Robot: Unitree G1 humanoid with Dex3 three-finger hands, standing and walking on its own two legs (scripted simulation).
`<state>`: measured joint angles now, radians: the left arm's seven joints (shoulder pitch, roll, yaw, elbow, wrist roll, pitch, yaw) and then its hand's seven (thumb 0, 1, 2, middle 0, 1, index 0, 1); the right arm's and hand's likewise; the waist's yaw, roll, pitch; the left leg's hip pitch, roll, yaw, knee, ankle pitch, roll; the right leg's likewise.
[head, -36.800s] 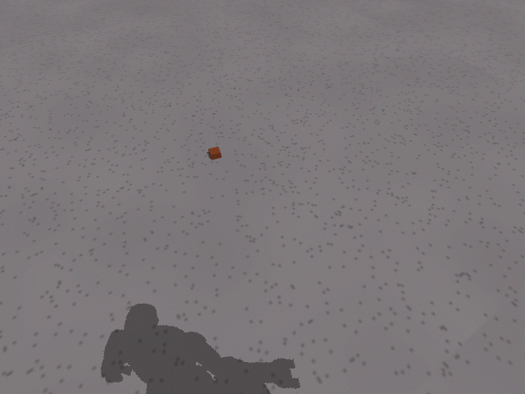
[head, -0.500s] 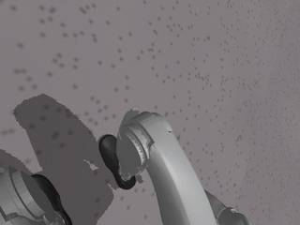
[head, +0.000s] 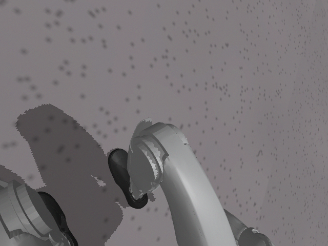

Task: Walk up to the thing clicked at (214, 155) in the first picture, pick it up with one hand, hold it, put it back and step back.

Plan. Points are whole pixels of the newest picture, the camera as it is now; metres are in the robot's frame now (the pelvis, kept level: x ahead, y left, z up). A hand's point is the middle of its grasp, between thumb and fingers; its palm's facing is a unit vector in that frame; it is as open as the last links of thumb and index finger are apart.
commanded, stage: close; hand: left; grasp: from above
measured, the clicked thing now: out of the picture +0.46 +0.42 -0.30
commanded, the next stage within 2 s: none
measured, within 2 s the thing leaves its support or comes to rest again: neither
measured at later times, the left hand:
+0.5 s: hand out of the picture +0.44 +0.41 -0.27, palm faces -0.33 -0.30 -0.90, open 10.6 cm
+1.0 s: hand out of the picture +0.44 +0.41 -0.27, palm faces -0.33 -0.30 -0.90, open 10.6 cm
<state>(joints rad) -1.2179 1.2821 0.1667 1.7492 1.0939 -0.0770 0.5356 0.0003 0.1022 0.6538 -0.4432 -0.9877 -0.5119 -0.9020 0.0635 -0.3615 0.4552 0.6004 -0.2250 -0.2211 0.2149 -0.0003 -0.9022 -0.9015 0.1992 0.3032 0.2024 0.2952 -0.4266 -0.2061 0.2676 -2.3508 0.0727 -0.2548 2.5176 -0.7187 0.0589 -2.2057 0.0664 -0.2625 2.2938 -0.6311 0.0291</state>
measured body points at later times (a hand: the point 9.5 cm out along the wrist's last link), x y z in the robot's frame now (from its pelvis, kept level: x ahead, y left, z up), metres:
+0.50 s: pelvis +0.00 +0.00 +0.00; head +0.31 +0.15 +0.28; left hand +0.45 +0.42 -0.22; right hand +0.05 -0.24 -0.05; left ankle +0.06 +0.12 -0.28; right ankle +0.12 -0.10 -0.28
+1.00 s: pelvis +0.00 +0.00 +0.00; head +0.31 +0.15 +0.28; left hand +0.45 +0.42 -0.22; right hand +0.05 -0.24 -0.05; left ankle +0.06 +0.12 -0.28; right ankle +0.12 -0.10 -0.28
